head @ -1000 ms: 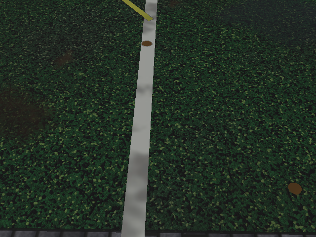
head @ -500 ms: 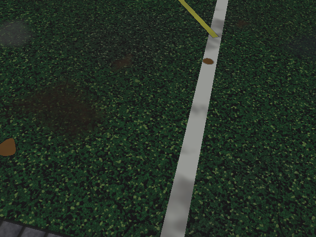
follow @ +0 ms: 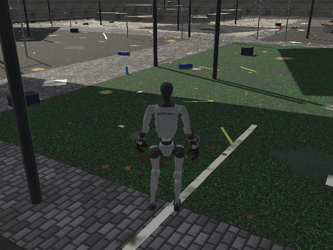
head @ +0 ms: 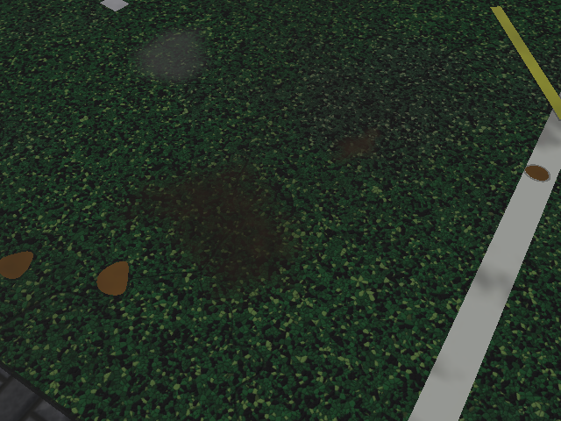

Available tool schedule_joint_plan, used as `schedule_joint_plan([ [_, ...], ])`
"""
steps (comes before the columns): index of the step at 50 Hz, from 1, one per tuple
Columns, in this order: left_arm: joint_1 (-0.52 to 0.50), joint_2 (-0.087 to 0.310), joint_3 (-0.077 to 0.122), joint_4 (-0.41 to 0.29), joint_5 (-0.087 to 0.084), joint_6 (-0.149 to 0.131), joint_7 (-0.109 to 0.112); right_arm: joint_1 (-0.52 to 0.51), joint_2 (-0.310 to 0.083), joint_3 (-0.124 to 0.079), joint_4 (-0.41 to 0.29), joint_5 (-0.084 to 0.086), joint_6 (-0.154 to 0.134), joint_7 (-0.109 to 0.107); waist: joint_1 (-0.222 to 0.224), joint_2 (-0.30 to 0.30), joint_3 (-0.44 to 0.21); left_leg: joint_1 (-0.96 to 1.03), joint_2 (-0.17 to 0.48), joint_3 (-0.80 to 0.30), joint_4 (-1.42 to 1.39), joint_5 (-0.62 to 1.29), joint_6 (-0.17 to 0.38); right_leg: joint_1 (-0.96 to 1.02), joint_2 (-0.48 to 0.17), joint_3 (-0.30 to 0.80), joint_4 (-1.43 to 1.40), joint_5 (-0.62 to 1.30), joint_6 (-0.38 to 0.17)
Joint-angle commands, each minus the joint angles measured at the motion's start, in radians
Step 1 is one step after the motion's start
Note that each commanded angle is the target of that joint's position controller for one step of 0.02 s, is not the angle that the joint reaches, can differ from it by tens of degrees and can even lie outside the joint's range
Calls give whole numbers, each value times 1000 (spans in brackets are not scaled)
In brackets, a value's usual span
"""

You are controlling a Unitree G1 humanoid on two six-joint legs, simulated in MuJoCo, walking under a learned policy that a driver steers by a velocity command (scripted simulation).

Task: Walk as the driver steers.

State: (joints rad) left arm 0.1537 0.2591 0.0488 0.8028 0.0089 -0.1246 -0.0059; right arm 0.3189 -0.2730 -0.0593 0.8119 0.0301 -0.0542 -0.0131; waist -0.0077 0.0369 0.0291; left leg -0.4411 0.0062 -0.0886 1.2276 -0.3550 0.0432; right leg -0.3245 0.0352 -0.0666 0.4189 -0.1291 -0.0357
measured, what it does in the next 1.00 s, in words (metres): walks ahead: left foot, then right foot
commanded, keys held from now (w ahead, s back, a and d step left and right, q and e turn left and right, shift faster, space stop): w+q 0.02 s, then w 0.98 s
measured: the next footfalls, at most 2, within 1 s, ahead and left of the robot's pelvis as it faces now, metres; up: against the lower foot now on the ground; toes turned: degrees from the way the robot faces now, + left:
left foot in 0.36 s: +0.34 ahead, +0.18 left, +0.00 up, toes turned +9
right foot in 0.92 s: +0.68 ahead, -0.02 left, +0.00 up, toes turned +4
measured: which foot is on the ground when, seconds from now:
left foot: up 0.00-0.34, down 0.36-0.92, up 0.94-1.00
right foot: down 0.00-0.38, up 0.40-0.90, down 0.92-1.00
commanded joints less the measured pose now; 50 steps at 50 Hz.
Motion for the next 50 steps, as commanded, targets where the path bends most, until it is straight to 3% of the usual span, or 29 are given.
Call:
schedule_joint_plan([
  [1, 34, 83, 24, -21, -1, -14, -4, 30, -36, -14, -85, 5, 5, 6, 2, -114, -46, -186, 123, -29, -4, 56, -4, 169, -290, 268, -265, 24, -174],
  [5, 85, 136, 41, 24, -7, -21, -11, -57, -15, -1, -133, -13, 7, 5, 8, -66, -15, -257, 130, -38, -180, 157, -11, 173, -302, 176, -310, 129, -210],
  [8, 91, 155, 42, 37, -17, -9, -10, -150, -15, 9, -158, -17, -11, 23, 28, -69, 0, -233, 121, 14, -385, 311, -8, 190, -265, 82, -305, 174, -184],
  [10, 119, 169, 41, 47, -27, 1, -9, -229, -12, 16, -178, -16, -20, 36, 56, -74, 13, -185, 104, 70, -495, 362, -10, 189, -250, 46, -290, 161, -165],
  [13, 183, 195, 43, 79, -38, 19, -11, -312, -28, 16, -218, -6, -22, 48, 81, -98, 32, -176, 87, 92, -589, 305, 2, 266, -291, 61, -261, 129, -149],
  [15, 192, 207, 45, 93, -45, 34, -9, -317, -52, 9, -233, -8, -25, 53, 63, -116, 30, -145, 65, 110, -639, 225, 29, 322, -321, 67, -212, 180, -133],
  [16, 177, 215, 45, 95, -47, 41, -7, -269, -69, -1, -225, -12, -27, 54, 22, -125, 4, -57, 37, 134, -679, 219, 47, 326, -317, 52, -146, 295, -117],
  [17, 170, 208, 40, 96, -46, 47, -5, -153, -103, -23, -189, -18, -27, 50, -43, -114, -66, 115, -3, 164, -718, 238, 70, 305, -278, 8, 4, 450, -92],
  [18, 176, 173, 25, 91, -33, 47, 0, 19, -163, -54, -140, -20, -24, 39, -115, -85, -173, 371, 18, 124, -701, 260, 102, 188, -227, -38, 226, 446, -54],
  [19, 232, 79, -8, 49, -8, 31, -4, 164, -287, -81, -125, -40, -17, 25, -123, 139, -321, 746, 295, -294, -725, 219, 236, -181, -107, -71, 643, 70, 13],
  [20, 252, 64, -17, 58, -19, 5, -9, 185, -266, -71, -118, -25, -19, 28, -104, 226, -424, 829, 411, -657, -908, 140, 323, -377, -16, 85, 858, -434, 22],
  [21, 183, 154, 10, 43, -52, -7, -15, 131, -194, -48, -122, -27, -26, 35, -102, 134, -299, 734, 379, -547, -921, 125, 275, -476, -79, 141, 932, -394, 4],
  [22, 120, 152, 10, 23, -58, -9, -14, 57, -151, -35, -133, -25, -28, 37, -75, 97, -200, 601, 336, -389, -923, 186, 239, -481, -127, 121, 902, -303, -9],
  [23, 94, 138, 10, 24, -41, -3, -9, -14, -114, -24, -139, -24, -30, 42, -40, 35, -133, 467, 285, -277, -950, 260, 215, -438, -163, 113, 838, -226, -5],
  [24, 104, 134, 17, 29, -28, 11, -6, -59, -84, -16, -144, -27, -35, 46, -5, 46, -102, 374, 247, -203, -986, 301, 196, -376, -191, 123, 777, -172, -2],
  [26, 137, 96, 13, 41, -24, 37, -7, -75, -82, -19, -132, -30, -49, 47, 30, 50, -87, 287, 220, -138, -1046, 354, 202, -300, -195, 117, 736, -108, 12],
  [28, 111, 85, 14, 30, -19, 52, -1, -52, -100, -25, -108, -32, -61, 42, 38, 26, -58, 277, 216, -87, -1076, 423, 211, -333, -193, 119, 673, -43, 26],
  [31, 10, 71, 11, -3, -10, 51, -1, 3, -109, -28, -69, -28, -56, 25, 13, 13, -18, 320, 206, -34, -1095, 453, 199, -408, -186, 119, 502, 93, 41],
  [35, -123, 49, 0, -38, -17, 39, -17, 51, -133, -32, -32, -23, -47, 11, -34, 23, 21, 341, 187, 24, -1110, 381, 167, -373, -147, 83, 269, 250, 35],
  [38, -205, 52, -4, -69, -23, 33, -31, 104, -143, -35, 7, -17, -39, 7, -64, 24, 50, 414, 217, 24, -1089, 359, 164, -380, -127, 73, 180, 236, 21],
  [41, -237, 66, -3, -96, -25, 23, -49, 113, -152, -40, 34, -11, -26, 1, -56, 33, 59, 503, 258, 12, -1033, 410, 147, -385, -117, 76, 124, 145, -16],
  [43, -192, 89, 5, -90, -24, 18, -54, 93, -164, -44, 40, -10, -18, -2, -23, 50, 26, 532, 263, 16, -969, 561, 127, -291, -88, 50, 102, 74, -43],
  [44, -120, 110, 17, -72, -22, 17, -51, 73, -173, -45, 38, -11, -12, -3, 20, 62, -22, 531, 244, 35, -883, 734, 112, -174, -52, 17, 90, 57, -61],
  [45, 33, 149, 41, -24, -19, 18, -43, 61, -160, -38, 36, -15, -5, -4, 92, 48, -113, 487, 191, 75, -704, 851, 87, 33, -18, -10, 81, 72, -88],
  [46, 217, 220, 63, 15, -12, 20, -32, 75, -127, -21, 17, -29, -4, -7, 153, -38, -258, 287, 135, 114, -408, 636, 50, 350, -167, 157, 117, 113, -148],
  [47, 298, 300, 81, 38, -5, 25, -33, 213, 15, 20, 10, -29, -26, 8, 87, -316, -398, -137, -59, 95, -24, -18, -26, 714, -408, 662, 11, -107, -320],
  [48, 292, 205, 54, 36, -21, 25, -33, 162, -71, 4, 24, -10, -51, 11, 124, -266, -416, -259, -49, -55, 114, -205, -15, 726, -416, 814, -110, -213, -309],
  [49, 211, 167, 42, 23, -23, 24, -30, 65, -133, -14, -7, 16, -65, 15, 115, -211, -255, -337, 6, -43, 139, -141, 1, 601, -387, 657, -122, -189, -256],
  [50, 133, 142, 34, 5, -19, 25, -27, -1, -130, -11, -24, 12, -70, 10, 85, -114, -174, -309, 64, -10, 90, -44, 7, 450, -352, 526, -135, -94, -226],
])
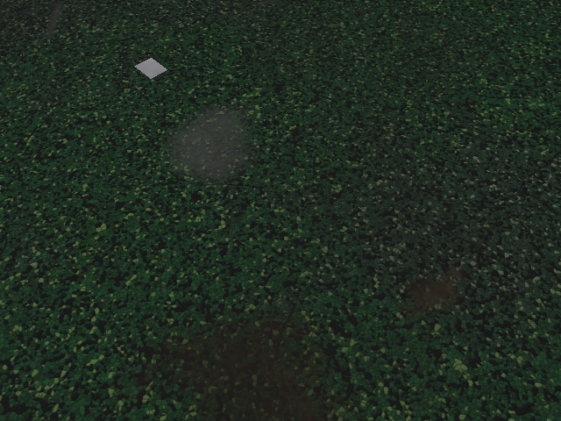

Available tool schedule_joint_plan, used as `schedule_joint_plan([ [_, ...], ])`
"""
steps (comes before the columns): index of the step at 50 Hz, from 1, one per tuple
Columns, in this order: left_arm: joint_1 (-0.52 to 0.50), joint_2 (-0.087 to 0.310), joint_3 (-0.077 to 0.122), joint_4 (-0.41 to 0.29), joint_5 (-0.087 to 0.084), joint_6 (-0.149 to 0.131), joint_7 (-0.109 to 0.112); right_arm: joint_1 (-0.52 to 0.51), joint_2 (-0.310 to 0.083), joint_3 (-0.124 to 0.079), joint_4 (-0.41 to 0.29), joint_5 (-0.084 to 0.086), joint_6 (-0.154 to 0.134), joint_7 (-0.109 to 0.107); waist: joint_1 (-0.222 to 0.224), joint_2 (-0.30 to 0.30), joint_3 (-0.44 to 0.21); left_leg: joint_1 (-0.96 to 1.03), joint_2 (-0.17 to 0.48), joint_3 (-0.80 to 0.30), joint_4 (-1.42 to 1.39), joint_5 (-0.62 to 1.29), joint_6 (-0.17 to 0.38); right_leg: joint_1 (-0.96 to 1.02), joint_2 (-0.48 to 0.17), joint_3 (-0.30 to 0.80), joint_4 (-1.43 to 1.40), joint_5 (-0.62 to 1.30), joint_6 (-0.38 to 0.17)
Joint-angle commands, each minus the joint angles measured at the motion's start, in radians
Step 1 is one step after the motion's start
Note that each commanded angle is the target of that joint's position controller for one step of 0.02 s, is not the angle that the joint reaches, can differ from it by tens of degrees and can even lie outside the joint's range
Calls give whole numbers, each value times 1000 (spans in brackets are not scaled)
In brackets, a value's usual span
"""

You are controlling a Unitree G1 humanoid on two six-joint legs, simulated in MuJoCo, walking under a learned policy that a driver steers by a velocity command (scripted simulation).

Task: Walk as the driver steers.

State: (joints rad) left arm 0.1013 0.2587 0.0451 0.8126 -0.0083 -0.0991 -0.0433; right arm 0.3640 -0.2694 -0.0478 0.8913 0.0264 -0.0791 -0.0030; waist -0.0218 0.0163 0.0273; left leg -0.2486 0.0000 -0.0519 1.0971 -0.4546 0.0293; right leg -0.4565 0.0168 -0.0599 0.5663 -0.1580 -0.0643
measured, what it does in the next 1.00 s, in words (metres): walks ahead, turning right: left foot, then right foot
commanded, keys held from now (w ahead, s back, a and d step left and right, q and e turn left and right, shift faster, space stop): w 0.24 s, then w+e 0.70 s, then w+q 0.06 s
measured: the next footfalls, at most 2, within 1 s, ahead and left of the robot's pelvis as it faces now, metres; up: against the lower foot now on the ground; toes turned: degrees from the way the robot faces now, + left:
left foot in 0.46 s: +0.42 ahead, +0.15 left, +0.00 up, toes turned -4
right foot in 0.98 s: +0.62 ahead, -0.18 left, +0.00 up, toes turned -26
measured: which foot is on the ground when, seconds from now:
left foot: up 0.00-0.44, down 0.46-0.98, up 1.00-1.00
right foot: down 0.00-0.48, up 0.50-0.96, down 0.98-1.00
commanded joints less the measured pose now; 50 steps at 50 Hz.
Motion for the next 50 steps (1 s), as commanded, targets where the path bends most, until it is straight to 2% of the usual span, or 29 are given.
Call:
schedule_joint_plan([
  [1, 134, 116, 30, -10, 6, -2, 7, -83, -124, -27, -110, -3, -41, -6, 70, -56, -104, -461, 104, -31, 153, 114, 17, 446, -296, 432, -310, 37, -183],
  [2, 112, 92, 22, -11, 18, -7, 6, -65, -116, -32, -108, -11, -29, -9, 34, -80, -93, -393, 133, -40, 110, 154, 19, 369, -266, 372, -336, 92, -171],
  [3, 108, 88, 22, -6, 19, -11, 4, -42, -95, -30, -101, -12, -16, -9, 18, -91, -89, -352, 139, -38, 82, 173, 15, 326, -251, 340, -365, 114, -173],
  [5, 125, 107, 27, 12, 13, -21, 7, -34, -66, -26, -99, -14, 3, -12, 2, -85, -65, -347, 149, -24, 23, 198, 0, 279, -242, 277, -407, 171, -189],
  [7, 150, 132, 34, 27, 10, -20, 18, -101, -64, -25, -122, -22, 10, -14, 11, -70, -31, -409, 157, -16, -67, 276, -21, 280, -241, 236, -435, 213, -193],
  [9, 179, 140, 35, 40, 7, -12, 29, -167, -57, -23, -138, -24, 7, -12, 29, -63, -17, -450, 156, -8, -182, 384, -32, 309, -227, 197, -445, 228, -176],
  [13, 240, 152, 35, 65, -5, -1, 38, -307, -33, -13, -170, -19, -5, 2, 80, -65, 15, -412, 117, 28, -417, 543, -32, 333, -195, 139, -447, 197, -140],
  [17, 308, 162, 38, 95, -14, 20, 43, -421, -40, -11, -210, -10, -22, 24, 111, -72, 47, -402, 77, 29, -548, 513, -34, 412, -230, 187, -387, 168, -142],
  [19, 303, 173, 44, 98, -17, 29, 51, -419, -62, -17, -217, -8, -34, 34, 88, -88, 41, -356, 66, 14, -598, 464, -20, 444, -256, 225, -340, 174, -128],
  [21, 272, 189, 51, 92, -18, 37, 55, -340, -97, -31, -198, -9, -44, 34, 32, -111, 1, -218, 40, 30, -630, 405, 1, 443, -258, 245, -260, 260, -107],
  [22, 257, 175, 46, 86, -15, 39, 55, -221, -131, -50, -162, -13, -46, 27, -28, -100, -69, -42, 22, 50, -656, 395, 25, 411, -210, 216, -133, 364, -83],
  [23, 245, 124, 28, 65, -1, 37, 53, -44, -190, -72, -126, -28, -49, 17, -102, -53, -213, 246, 126, -39, -605, 411, 79, 268, -147, 173, 117, 277, -46],
  [24, 354, 14, -2, 42, -3, 21, 51, 69, -286, -97, -107, -44, -38, 10, -84, 183, -373, 648, 383, -421, -637, 282, 210, -126, 9, 69, 503, -91, 32],
  [25, 356, 52, 3, 44, -20, 6, 48, 84, -215, -77, -106, -39, -34, 12, -92, 265, -427, 652, 437, -653, -762, 159, 242, -255, 13, 183, 674, -428, 33],
  [26, 282, 142, 30, 29, -43, 4, 48, 15, -149, -56, -113, -32, -33, 10, -86, 177, -275, 528, 404, -515, -784, 106, 194, -323, -43, 202, 741, -365, 23],
  [27, 227, 143, 33, 15, -42, 9, 51, -56, -115, -44, -122, -28, -32, 9, -62, 120, -181, 388, 370, -382, -809, 145, 164, -315, -90, 173, 727, -278, 20],
  [28, 202, 131, 37, 11, -30, 16, 54, -117, -83, -35, -118, -29, -33, 13, -34, 84, -108, 261, 327, -283, -852, 203, 149, -279, -120, 166, 680, -211, 23],
  [29, 215, 114, 44, 13, -25, 30, 54, -156, -64, -30, -116, -34, -38, 14, 0, 110, -70, 174, 297, -199, -890, 249, 136, -226, -148, 172, 637, -163, 24],
  [31, 232, 71, 41, 9, -27, 57, 49, -187, -65, -34, -103, -38, -46, 14, 29, 109, -38, 85, 274, -91, -943, 328, 141, -172, -161, 158, 614, -115, 34],
  [34, 186, 61, 45, -24, -19, 77, 51, -173, -95, -47, -77, -43, -52, 4, 36, 62, -6, 83, 277, 18, -971, 433, 156, -231, -166, 170, 536, -13, 49],
  [39, 40, 42, 35, -77, -12, 66, 21, -137, -138, -59, -53, -38, -37, -14, -7, 35, 29, 141, 263, 163, -981, 476, 135, -229, -149, 108, 260, 190, 48],
  [43, -79, 41, 27, -136, -12, 67, -2, -82, -169, -71, -29, -19, -15, -17, -47, 25, 70, 255, 300, 213, -953, 489, 122, -249, -137, 53, 136, 149, 23],
  [45, -99, 54, 31, -160, -12, 69, -11, -73, -185, -78, -21, -8, -1, -16, -41, 34, 73, 316, 317, 234, -901, 578, 107, -238, -118, 22, 103, 67, -2],
  [47, -51, 85, 47, -167, -12, 74, -14, -94, -214, -86, -26, 1, 12, -18, 5, 66, 19, 342, 314, 266, -768, 903, 85, -118, -56, -38, 94, -36, -41],
  [48, 42, 106, 63, -146, -10, 74, -12, -94, -217, -85, -19, 6, 19, -17, 63, 66, -39, 316, 300, 279, -629, 1045, 76, 33, -8, -61, 62, -55, -68],
  [49, 218, 153, 95, -92, -12, 74, -1, -89, -196, -72, -11, 4, 21, -16, 153, 38, -128, 219, 257, 301, -423, 1036, 49, 299, 40, -59, -10, 20, -103],
  [50, 375, 247, 124, -52, -12, 79, 23, -62, -130, -45, -23, -29, 14, -10, 194, -127, -230, -61, 204, 307, -92, 616, 5, 618, -139, 210, -22, 58, -164],
])
Over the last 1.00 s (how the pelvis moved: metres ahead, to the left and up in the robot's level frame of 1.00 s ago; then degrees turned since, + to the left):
0.55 0.06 -0.01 6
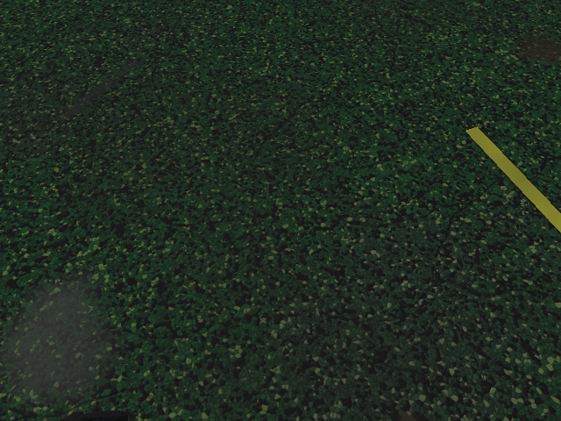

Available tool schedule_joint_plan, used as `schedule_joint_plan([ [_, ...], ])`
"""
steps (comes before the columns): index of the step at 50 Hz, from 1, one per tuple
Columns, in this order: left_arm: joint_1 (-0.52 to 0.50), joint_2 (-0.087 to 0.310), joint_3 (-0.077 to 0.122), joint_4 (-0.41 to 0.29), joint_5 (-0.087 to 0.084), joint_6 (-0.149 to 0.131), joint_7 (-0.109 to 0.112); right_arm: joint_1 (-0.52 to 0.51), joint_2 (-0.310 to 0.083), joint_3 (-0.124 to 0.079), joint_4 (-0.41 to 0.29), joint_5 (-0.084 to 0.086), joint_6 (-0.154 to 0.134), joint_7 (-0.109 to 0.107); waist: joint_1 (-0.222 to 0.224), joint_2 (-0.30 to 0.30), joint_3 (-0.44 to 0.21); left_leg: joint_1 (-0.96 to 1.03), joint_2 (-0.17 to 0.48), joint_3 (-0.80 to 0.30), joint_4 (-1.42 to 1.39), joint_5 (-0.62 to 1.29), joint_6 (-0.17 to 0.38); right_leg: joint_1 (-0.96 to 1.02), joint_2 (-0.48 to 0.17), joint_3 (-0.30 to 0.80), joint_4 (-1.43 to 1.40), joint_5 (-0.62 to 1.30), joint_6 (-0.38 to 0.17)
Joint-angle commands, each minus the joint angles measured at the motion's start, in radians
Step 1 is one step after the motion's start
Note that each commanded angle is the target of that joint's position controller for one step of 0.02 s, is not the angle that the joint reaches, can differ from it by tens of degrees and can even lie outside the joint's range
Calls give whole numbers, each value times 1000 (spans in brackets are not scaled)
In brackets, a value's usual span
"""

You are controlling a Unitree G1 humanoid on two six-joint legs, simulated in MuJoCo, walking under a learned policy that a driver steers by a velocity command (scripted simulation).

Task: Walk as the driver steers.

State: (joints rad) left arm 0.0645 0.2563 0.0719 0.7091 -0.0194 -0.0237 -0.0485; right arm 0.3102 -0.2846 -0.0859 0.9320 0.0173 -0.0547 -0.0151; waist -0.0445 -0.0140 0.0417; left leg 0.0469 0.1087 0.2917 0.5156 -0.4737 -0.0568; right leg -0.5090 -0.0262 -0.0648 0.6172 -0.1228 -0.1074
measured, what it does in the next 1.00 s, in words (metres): walks ahead, turning left: left foot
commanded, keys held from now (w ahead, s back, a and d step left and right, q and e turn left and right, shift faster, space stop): w+q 1.00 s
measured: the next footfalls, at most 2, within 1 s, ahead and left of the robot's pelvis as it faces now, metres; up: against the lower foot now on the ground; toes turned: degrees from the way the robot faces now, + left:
left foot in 0.56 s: +0.46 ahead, +0.14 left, +0.00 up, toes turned +15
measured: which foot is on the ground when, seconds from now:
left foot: up 0.00-0.54, down 0.56-1.00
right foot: down 0.00-0.54, up 0.56-1.00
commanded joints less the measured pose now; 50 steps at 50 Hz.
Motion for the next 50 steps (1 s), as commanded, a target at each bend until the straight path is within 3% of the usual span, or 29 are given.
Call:
schedule_joint_plan([
  [1, 371, 320, 91, 42, 1, -10, 28, 92, -1, 31, -85, -23, -38, 17, 97, -267, -359, -693, -93, -188, 791, -135, 50, 877, -340, 760, -237, -160, -287],
  [2, 382, 226, 64, 30, 7, -25, 21, -23, -105, 8, -77, 29, -64, 26, 174, -105, -370, -767, -73, -354, 882, -116, 69, 844, -369, 788, -325, -176, -259],
  [3, 329, 190, 52, 39, 16, -38, 17, -102, -127, -2, -101, 56, -72, 28, 164, -85, -231, -827, -31, -345, 870, -30, 90, 730, -340, 605, -321, -73, -208],
  [4, 252, 158, 42, 34, 14, -44, 17, -115, -115, 1, -95, 39, -72, 20, 123, -27, -164, -785, 22, -351, 795, 67, 98, 588, -298, 468, -323, 18, -164],
  [5, 189, 119, 32, 31, 20, -49, 17, -113, -114, -6, -81, 20, -63, 15, 89, -35, -114, -733, 50, -358, 735, 130, 97, 477, -255, 365, -347, 75, -136],
  [7, 153, 85, 25, 36, 32, -67, 21, -44, -93, -9, -47, 21, -28, 16, 42, -65, -100, -640, 69, -382, 689, 218, 93, 386, -219, 253, -412, 120, -109],
  [10, 173, 102, 31, 68, 39, -89, 33, -67, -60, -7, -47, 19, 1, 10, 34, -29, -49, -698, 50, -406, 606, 315, 75, 369, -204, 127, -459, 236, -94],
  [13, 199, 102, 30, 91, 41, -90, 50, -123, -50, -7, -65, 12, -2, 13, 50, -34, -15, -770, 18, -422, 447, 468, 65, 411, -190, 37, -483, 257, -67],
  [17, 216, 116, 29, 114, 34, -87, 66, -225, -22, 8, -99, 5, -10, 35, 86, -31, 27, -754, -2, -344, 236, 609, 76, 449, -185, -60, -516, 251, -29],
  [22, 281, 133, 36, 157, 19, -53, 76, -333, -4, 23, -173, 4, -12, 69, 117, -26, 66, -822, -29, -263, 118, 503, 116, 642, -244, -120, -432, 442, -25],
  [25, 249, 176, 45, 147, 11, -29, 89, -286, -42, 6, -199, 9, -7, 85, 57, -81, -5, -670, -113, -171, 118, 352, 168, 680, -255, -155, -259, 900, -4],
  [26, 232, 192, 48, 141, 10, -21, 94, -209, -71, -9, -190, 12, -3, 85, 8, -101, -51, -567, -147, -153, 127, 303, 192, 670, -253, -160, -143, 1019, 6],
  [27, 207, 204, 49, 135, 7, -17, 95, -79, -121, -34, -166, 14, -1, 78, -67, -96, -122, -382, -179, -157, 81, 320, 225, 612, -232, -166, 36, 1014, 25],
  [28, 186, 207, 46, 122, 7, -24, 96, 81, -187, -66, -135, 10, 5, 59, -151, -33, -202, -95, -142, -274, 2, 359, 272, 421, -183, -167, 307, 773, 66],
  [29, 281, 48, 1, 82, 42, -51, 73, 110, -278, -84, -126, 12, 7, 44, -47, 241, -277, 279, 120, -778, -15, 281, 445, -58, 13, -115, 695, -224, 135],
  [30, 230, 67, -8, 56, 7, -101, 55, 120, -241, -65, -149, 1, -5, 46, -66, 185, -414, 394, 226, -1145, -186, 185, 531, -227, 100, 135, 862, -471, 123],
  [31, 119, 123, 6, 25, -30, -130, 43, 97, -176, -49, -152, -7, -14, 44, -96, 120, -302, 331, 197, -1003, -219, 222, 465, -319, 31, 190, 839, -389, 91],
  [32, 95, 124, 3, 17, -29, -142, 43, 27, -132, -37, -165, 1, -22, 45, -52, 40, -200, 177, 156, -866, -219, 297, 424, -300, -19, 181, 738, -300, 74],
  [33, 89, 126, 10, 27, -1, -141, 51, -46, -100, -27, -181, 4, -25, 47, -2, -19, -128, 19, 114, -771, -234, 399, 396, -237, -51, 167, 644, -261, 81],
  [34, 108, 140, 20, 30, 17, -128, 55, -87, -77, -18, -199, -4, -27, 42, 34, -5, -109, -84, 87, -710, -255, 482, 388, -159, -74, 169, 588, -232, 92],
  [37, 126, 113, 18, 20, 31, -90, 59, -98, -112, -22, -218, -4, -28, 26, 70, 20, -70, -248, 47, -622, -296, 591, 381, -88, -85, 135, 439, -188, 143],
  [39, 50, 88, 8, -11, 36, -81, 63, -70, -147, -32, -217, -1, -25, 12, 50, 38, -46, -313, 8, -561, -302, 613, 356, -78, -65, 108, 284, -72, 172],
  [42, -61, 59, -6, -42, 31, -84, 55, -25, -152, -35, -214, 6, -11, 2, -3, 80, -46, -347, -54, -511, -269, 527, 294, 0, -8, 93, 35, 153, 179],
  [44, -112, 69, -5, -62, 17, -88, 48, 15, -150, -34, -207, 8, -3, 2, -31, 99, -53, -325, -41, -549, -249, 461, 278, 31, 20, 96, -45, 213, 178],
  [47, -131, 110, 8, -80, 11, -101, 35, 42, -136, -31, -203, 12, 7, -2, -29, 116, -60, -224, -1, -650, -163, 389, 263, 35, 29, 135, -123, 149, 154],
  [49, -83, 135, 19, -73, 8, -115, 30, 26, -138, -33, -213, 6, 11, -6, 9, 146, -66, -188, 18, -706, -98, 403, 248, 92, 30, 136, -149, 69, 121],
  [50, -2, 151, 30, -51, 12, -121, 32, 6, -123, -27, -223, 4, 12, -6, 56, 150, -94, -200, -9, -700, -31, 447, 226, 201, 33, 120, -188, 74, 95],
])
Over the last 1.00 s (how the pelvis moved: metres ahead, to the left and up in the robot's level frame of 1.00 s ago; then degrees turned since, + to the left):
0.51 -0.03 -0.01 -22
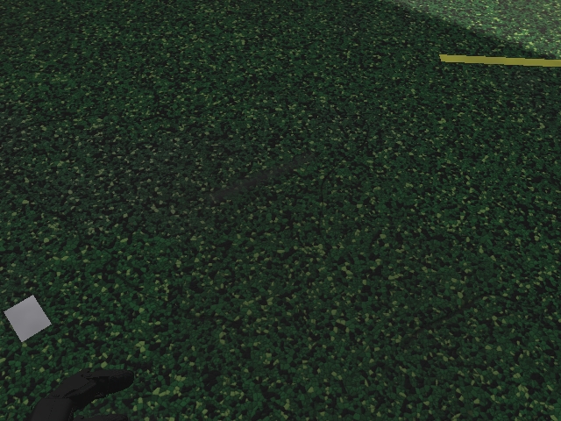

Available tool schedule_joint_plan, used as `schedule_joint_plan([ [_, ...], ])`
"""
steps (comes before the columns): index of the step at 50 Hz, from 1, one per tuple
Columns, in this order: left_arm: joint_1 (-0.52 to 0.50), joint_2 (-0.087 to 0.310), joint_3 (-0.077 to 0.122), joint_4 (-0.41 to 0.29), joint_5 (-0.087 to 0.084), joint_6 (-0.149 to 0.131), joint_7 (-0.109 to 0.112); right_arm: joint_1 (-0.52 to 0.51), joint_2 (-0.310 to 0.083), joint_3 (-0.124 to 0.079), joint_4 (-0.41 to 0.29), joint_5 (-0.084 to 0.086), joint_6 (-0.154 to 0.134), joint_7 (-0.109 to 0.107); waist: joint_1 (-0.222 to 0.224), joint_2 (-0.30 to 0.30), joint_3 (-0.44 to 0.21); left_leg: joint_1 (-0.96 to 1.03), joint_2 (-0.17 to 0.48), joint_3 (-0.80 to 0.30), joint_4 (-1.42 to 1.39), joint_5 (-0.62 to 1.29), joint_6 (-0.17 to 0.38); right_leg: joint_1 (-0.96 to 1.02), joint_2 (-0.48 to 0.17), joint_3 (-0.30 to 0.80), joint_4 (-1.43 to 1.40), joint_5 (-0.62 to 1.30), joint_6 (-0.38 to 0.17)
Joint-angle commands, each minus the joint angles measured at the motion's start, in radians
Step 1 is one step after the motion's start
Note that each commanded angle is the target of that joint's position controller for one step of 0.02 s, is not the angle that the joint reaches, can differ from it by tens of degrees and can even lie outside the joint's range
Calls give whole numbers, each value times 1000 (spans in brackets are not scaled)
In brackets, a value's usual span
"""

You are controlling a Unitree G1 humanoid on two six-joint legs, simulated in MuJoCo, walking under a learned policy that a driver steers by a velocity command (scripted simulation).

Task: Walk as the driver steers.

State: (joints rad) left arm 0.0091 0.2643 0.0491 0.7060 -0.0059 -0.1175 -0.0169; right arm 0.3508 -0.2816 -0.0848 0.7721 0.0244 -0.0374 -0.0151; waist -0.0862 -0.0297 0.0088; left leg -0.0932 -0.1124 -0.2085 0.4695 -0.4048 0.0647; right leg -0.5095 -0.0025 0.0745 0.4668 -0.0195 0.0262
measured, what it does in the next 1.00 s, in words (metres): walks ahead: right foot, then left foot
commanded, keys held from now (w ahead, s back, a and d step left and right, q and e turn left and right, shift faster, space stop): w+q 0.14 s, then w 0.86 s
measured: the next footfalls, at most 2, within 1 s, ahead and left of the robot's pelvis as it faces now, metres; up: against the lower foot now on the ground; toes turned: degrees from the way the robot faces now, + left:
right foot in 0.02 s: +0.18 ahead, -0.13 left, +0.00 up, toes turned +5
left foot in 0.52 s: +0.40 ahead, +0.18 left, +0.00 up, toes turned +13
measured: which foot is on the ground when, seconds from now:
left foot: down 0.00-0.04, up 0.06-0.50, down 0.52-1.00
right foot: up 0.00-0.00, down 0.02-0.52, up 0.54-1.00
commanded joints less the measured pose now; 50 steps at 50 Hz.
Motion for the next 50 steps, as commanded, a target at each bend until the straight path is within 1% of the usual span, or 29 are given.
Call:
schedule_joint_plan([
  [1, 177, 182, 68, -30, 15, -34, 7, -49, -81, -11, -80, -10, -10, -2, 159, 134, -160, -129, 162, -149, 194, 382, 69, 412, -76, 46, -16, -39, -90],
  [2, 325, 261, 87, -14, 35, -31, 15, 27, -22, 7, -104, -7, -17, -2, 171, -53, -317, -390, 43, -20, 523, 153, 0, 770, -298, 350, -27, -139, -208],
  [3, 375, 262, 91, 19, 17, -16, 6, 99, -41, 15, -120, 13, -22, -1, 145, -323, -375, -638, 30, 37, 755, -202, -29, 893, -440, 732, -131, -387, -306],
  [4, 322, 168, 66, -6, 3, -9, 8, 56, -138, -7, -103, 20, -19, -1, 163, -179, -241, -721, 97, 13, 853, -134, -37, 793, -411, 665, -166, -541, -272],
  [5, 276, 129, 54, -15, 5, 2, 13, -37, -160, -14, -118, 9, -13, 1, 172, -92, -132, -727, 131, 55, 870, -50, -42, 663, -367, 501, -172, -483, -229],
  [6, 230, 115, 45, -13, 13, 9, 14, -81, -146, -14, -132, -3, -10, 3, 151, -41, -59, -696, 161, 72, 832, 12, -43, 534, -323, 385, -197, -363, -212],
  [7, 203, 93, 37, -7, 17, 10, 15, -96, -133, -19, -139, -7, -7, 6, 128, -50, -22, -664, 191, 71, 786, 52, -42, 455, -287, 298, -221, -273, -202],
  [9, 202, 86, 34, 13, 17, 4, 10, -72, -81, -9, -140, 3, 1, 14, 102, -79, -6, -593, 210, 88, 724, 78, -42, 366, -245, 193, -269, -183, -205],
  [12, 229, 125, 46, 46, 10, -8, 4, -109, -46, 5, -158, -6, 2, 14, 97, -49, 2, -613, 213, 95, 585, 142, -55, 366, -252, 107, -311, -50, -244],
  [17, 256, 168, 53, 80, -9, 9, 6, -251, -23, 28, -183, -12, -21, 37, 136, -33, 17, -538, 207, 178, 263, 368, -59, 383, -212, -40, -319, 47, -219],
  [19, 305, 186, 55, 102, -18, 18, 6, -313, -25, 31, -201, -7, -26, 46, 162, -39, 28, -508, 191, 205, 188, 382, -56, 410, -224, -48, -310, 38, -211],
  [21, 335, 200, 57, 124, -24, 30, 5, -349, -40, 28, -219, -2, -28, 51, 164, -53, 41, -501, 179, 211, 133, 339, -38, 466, -255, -38, -289, 56, -201],
  [23, 337, 216, 60, 139, -31, 42, 8, -337, -64, 19, -223, -4, -31, 55, 136, -70, 33, -444, 156, 229, 81, 279, -7, 510, -276, -41, -232, 164, -184],
  [24, 321, 222, 59, 143, -34, 48, 11, -268, -84, 7, -205, -10, -32, 53, 84, -70, -7, -326, 126, 256, 35, 290, 15, 507, -260, -71, -146, 312, -164],
  [25, 328, 203, 51, 148, -33, 50, 14, -131, -126, -18, -158, -16, -30, 47, 19, -51, -91, -119, 95, 276, 9, 314, 42, 464, -215, -119, 20, 430, -137],
  [26, 324, 160, 30, 131, -11, 46, 17, 41, -192, -43, -121, -21, -25, 34, -55, 11, -215, 165, 215, 137, 45, 338, 93, 288, -170, -159, 282, 263, -94],
  [27, 404, 48, -8, 91, 7, 27, 12, 103, -301, -60, -110, -31, -20, 27, -6, 279, -325, 469, 476, -350, -44, 193, 253, -111, -1, -160, 667, -345, -24],
  [28, 370, 118, 7, 107, -9, 6, 7, 119, -223, -39, -111, -20, -23, 31, -38, 237, -384, 477, 506, -520, -141, 124, 278, -225, -2, -2, 815, -558, -29],
  [29, 298, 168, 23, 79, -36, -4, 1, 58, -183, -22, -110, -19, -28, 33, -26, 197, -237, 375, 471, -367, -146, 161, 237, -309, -54, -2, 851, -497, -42],
  [30, 251, 159, 19, 71, -32, -6, 4, -2, -150, -12, -115, -18, -30, 35, 1, 144, -158, 246, 420, -234, -156, 240, 208, -290, -96, -23, 806, -409, -48],
  [31, 232, 152, 22, 71, -14, -2, 7, -58, -122, -3, -116, -22, -32, 39, 33, 114, -98, 125, 383, -153, -186, 311, 192, -252, -122, -28, 743, -349, -43],
  [32, 246, 146, 25, 77, -8, 10, 7, -93, -94, 5, -120, -30, -37, 41, 69, 126, -76, 38, 353, -98, -220, 364, 180, -185, -145, -18, 701, -304, -40],
  [34, 276, 107, 19, 88, -8, 34, 6, -112, -96, 1, -110, -27, -50, 41, 103, 127, -65, -47, 343, -48, -278, 404, 194, -122, -149, -22, 652, -261, -24],
  [36, 237, 92, 14, 74, 0, 48, 10, -102, -116, -5, -90, -24, -61, 36, 109, 105, -33, -79, 340, 5, -315, 438, 201, -146, -150, -24, 572, -194, -6],
  [38, 168, 81, 8, 54, 6, 49, 9, -81, -128, -8, -70, -23, -61, 27, 93, 87, -6, -74, 327, 52, -332, 439, 190, -172, -148, -24, 444, -84, 2],
  [41, 69, 63, -2, 34, 0, 40, -3, -46, -147, -12, -43, -19, -55, 18, 58, 90, 23, -73, 302, 117, -341, 411, 157, -132, -117, -45, 248, 69, -2],
  [46, -50, 81, -4, -11, -9, 30, -26, 30, -172, -20, 17, -4, -41, 14, 19, 92, 56, 38, 351, 115, -294, 376, 133, -119, -83, -51, 95, 69, -34],
  [49, -19, 109, 5, -12, -7, 23, -35, 26, -186, -26, 37, -2, -25, 7, 52, 111, 36, 116, 377, 106, -215, 500, 105, -54, -60, -70, 50, -37, -75],
  [50, 50, 128, 17, 6, -4, 21, -33, 7, -189, -26, 38, -1, -20, 5, 95, 114, -3, 119, 355, 129, -130, 650, 87, 51, -30, -101, 26, -52, -95],
])
Over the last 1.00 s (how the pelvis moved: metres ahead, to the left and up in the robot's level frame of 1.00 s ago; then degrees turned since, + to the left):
0.57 0.08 0.01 29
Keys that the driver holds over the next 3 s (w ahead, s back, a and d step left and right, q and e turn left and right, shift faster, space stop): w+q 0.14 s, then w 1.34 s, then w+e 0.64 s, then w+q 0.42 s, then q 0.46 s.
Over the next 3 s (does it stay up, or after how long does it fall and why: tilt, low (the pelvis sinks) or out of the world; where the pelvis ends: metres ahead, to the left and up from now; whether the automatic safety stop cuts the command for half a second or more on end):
stays up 1.54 0.15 0.01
